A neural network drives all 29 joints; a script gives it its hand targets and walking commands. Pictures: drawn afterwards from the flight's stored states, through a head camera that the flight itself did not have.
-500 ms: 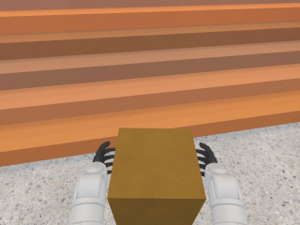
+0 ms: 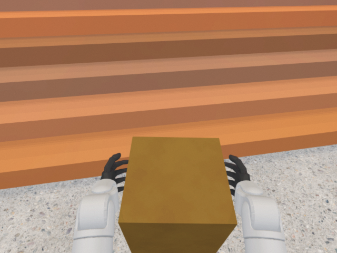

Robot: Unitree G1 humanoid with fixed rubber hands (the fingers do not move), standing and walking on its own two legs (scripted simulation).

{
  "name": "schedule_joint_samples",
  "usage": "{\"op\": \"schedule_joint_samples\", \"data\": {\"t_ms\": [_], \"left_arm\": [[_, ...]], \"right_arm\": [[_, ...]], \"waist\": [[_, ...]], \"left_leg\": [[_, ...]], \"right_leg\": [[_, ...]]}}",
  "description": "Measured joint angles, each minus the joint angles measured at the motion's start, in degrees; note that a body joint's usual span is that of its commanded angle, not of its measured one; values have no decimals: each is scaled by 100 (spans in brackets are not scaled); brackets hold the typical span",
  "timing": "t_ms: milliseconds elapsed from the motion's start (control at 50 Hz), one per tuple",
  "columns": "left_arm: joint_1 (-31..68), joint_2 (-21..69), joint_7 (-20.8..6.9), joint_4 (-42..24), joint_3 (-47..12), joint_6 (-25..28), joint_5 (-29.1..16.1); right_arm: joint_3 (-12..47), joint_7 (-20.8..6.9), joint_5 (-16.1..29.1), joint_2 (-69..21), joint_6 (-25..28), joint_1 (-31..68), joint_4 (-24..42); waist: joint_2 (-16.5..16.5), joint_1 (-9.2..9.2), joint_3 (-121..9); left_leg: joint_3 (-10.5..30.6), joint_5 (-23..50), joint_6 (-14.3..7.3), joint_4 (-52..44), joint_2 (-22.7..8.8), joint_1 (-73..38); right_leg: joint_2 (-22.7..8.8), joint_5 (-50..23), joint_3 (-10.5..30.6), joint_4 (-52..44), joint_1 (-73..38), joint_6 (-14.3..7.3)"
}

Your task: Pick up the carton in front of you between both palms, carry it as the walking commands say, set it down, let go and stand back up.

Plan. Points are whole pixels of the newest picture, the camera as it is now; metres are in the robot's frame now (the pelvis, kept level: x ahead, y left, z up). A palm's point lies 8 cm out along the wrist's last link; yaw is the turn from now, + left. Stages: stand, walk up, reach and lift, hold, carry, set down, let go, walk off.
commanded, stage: carry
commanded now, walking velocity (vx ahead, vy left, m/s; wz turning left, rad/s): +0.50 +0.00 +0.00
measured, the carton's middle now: (174, 199) +0.29 +0.00 +0.01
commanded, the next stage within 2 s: none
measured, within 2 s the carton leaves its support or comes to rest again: neither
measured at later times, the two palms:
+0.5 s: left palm (117, 120) +0.50 +0.17 +0.10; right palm (215, 119) +0.52 -0.13 +0.09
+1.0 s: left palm (130, 53) +0.88 +0.17 +0.17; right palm (201, 53) +0.87 -0.13 +0.18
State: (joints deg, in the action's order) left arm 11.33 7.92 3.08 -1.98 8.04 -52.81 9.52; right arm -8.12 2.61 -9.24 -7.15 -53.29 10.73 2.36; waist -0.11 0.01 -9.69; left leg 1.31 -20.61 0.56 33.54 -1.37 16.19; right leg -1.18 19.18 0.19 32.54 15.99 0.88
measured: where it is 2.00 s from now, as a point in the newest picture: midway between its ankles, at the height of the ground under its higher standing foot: (158, 135)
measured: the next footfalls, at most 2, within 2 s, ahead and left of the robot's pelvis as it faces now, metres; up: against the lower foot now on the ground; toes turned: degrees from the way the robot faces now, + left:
right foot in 0.24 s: +0.12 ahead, -0.10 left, +0.00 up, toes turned -8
left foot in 0.58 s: +0.47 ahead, +0.10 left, +0.00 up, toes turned +9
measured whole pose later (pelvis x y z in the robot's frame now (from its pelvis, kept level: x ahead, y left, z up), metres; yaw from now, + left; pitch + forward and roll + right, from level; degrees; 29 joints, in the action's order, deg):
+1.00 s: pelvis +0.54 +0.03 +0.01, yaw -1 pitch +4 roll -1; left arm 31.1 3.2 7.5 -17.0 10.5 -75.3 4.7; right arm -10.3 7.1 -2.8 -2.8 -74.8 31.9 14.8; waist 0.6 2.0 -2.7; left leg -10.3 -19.1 -3.4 16.3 1.0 1.3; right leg -4.2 4.5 -6.9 38.7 36.8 -2.2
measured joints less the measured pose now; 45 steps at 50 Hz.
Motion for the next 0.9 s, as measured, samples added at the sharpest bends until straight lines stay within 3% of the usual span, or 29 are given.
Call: {"op": "schedule_joint_samples", "data": {"t_ms": [120, 160, 200, 240, 260, 300, 340, 380, 480, 560, 600, 640, 700, 800, 900], "left_arm": [[-182, -57, 208, -847, -178, -863, -214], [-364, -110, 212, -1163, -126, -1048, -313], [-505, -81, 220, -1385, -54, -1205, -403], [-500, -49, 240, -1544, -78, -1318, -464], [-428, -43, 241, -1560, -150, -1348, -482], [-309, -32, 243, -1506, -343, -1359, -460], [-307, -34, 260, -1616, -415, -1430, -415], [-323, -34, 288, -1784, -394, -1501, -395], [-231, -24, 304, -2042, -217, -1581, -409], [-232, -26, 274, -2077, -143, -1607, -450], [-229, -38, 267, -2082, -74, -1625, -465], [-141, -38, 265, -2010, 17, -1647, -486], [-5, 3, 268, -2065, 38, -1726, -476], [333, 66, 271, -2336, 23, -1792, -418], [921, -16, 328, -2259, 105, -1925, -362]], "right_arm": [[123, 119, 270, 54, -812, -90, 705], [189, 183, 259, -85, -980, -140, 883], [370, 254, 276, -54, -1163, -269, 1094], [413, 311, 305, -32, -1324, -396, 1425], [361, 326, 314, -22, -1386, -460, 1624], [192, 338, 366, -12, -1471, -584, 1922], [113, 341, 438, -15, -1550, -536, 2002], [100, 327, 478, -21, -1593, -411, 1995], [192, 263, 391, -46, -1549, -185, 1971], [296, 250, 302, -46, -1562, -216, 2016], [343, 250, 274, -54, -1571, -156, 1943], [341, 263, 252, -64, -1578, -58, 1842], [244, 301, 309, -77, -1675, 14, 1976], [-10, 338, 447, -118, -1753, 267, 2355], [-160, 384, 545, 25, -1889, 924, 2197]], "waist": [[135, -54, -161], [94, -55, -142], [-66, -45, -76], [-213, 17, 112], [-272, 95, 228], [-222, 101, 322], [-41, 51, 358], [94, -25, 365], [212, -233, 386], [179, -269, 472], [196, -205, 540], [204, -72, 654], [127, 73, 825], [16, 246, 862], [6, 249, 737]], "left_leg": [[-150, -587, 40, 400, 74, -6], [-265, -755, 15, 383, 59, -136], [-264, -730, 110, 153, -24, -360], [-207, -803, 66, -27, -138, -587], [-183, -825, 48, 161, -204, -583], [-338, -531, 52, 1291, -264, -138], [-480, -604, -36, 2397, -140, 435], [-674, -540, -108, 2664, -87, 917], [-986, 315, -99, 1162, -44, 1718], [-1430, 1295, -193, -367, 62, 1485], [-1569, 1581, -462, -292, 111, 1242], [-1608, 1151, -718, 73, 131, 1150], [-1592, 942, -705, -300, 161, 699], [-1462, 944, -674, -1202, 206, -94], [-1295, 700, -563, -1710, 208, -856]], "right_leg": [[-153, 712, 8, 675, 144, 81], [-232, 659, -206, 1348, 448, 109], [-148, 1207, -477, 1569, 721, 146], [41, 915, -754, 753, 716, 68], [108, 213, -869, 346, 518, -101], [85, 40, -1041, 124, 207, -307], [27, 212, -1021, -260, -153, -333], [-31, 123, -962, -810, -559, -195], [-170, 106, -828, -1758, -1493, -102], [-319, 684, -813, -1483, -2088, 100], [-510, 1001, -834, -245, -1911, 96], [-463, 850, -423, 1790, -1065, -38], [-339, 351, -253, 3430, 202, -269], [-394, -311, -388, 2824, 1481, -282], [-410, -875, -510, 1641, 2022, -192]]}}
